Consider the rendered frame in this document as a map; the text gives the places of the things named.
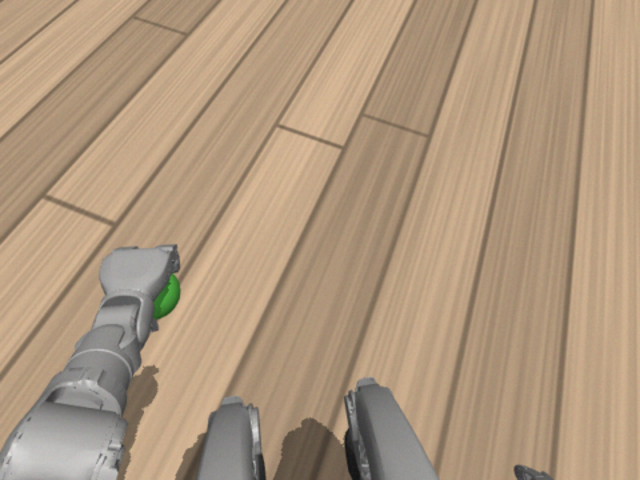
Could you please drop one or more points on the ball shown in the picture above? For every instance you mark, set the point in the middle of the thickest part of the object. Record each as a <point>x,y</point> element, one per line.
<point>167,300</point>

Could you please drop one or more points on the left robot arm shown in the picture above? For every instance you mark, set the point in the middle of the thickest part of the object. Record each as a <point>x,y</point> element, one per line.
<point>75,429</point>

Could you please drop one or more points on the left robot hand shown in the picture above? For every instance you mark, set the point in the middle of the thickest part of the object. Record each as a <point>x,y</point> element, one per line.
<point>146,270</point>

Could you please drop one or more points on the right robot foot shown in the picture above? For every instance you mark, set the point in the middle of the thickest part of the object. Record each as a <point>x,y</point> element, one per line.
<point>351,459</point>

